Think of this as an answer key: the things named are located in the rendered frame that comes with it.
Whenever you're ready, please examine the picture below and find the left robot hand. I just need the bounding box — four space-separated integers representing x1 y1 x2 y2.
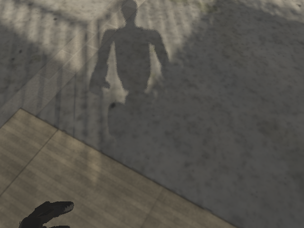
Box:
18 201 74 228

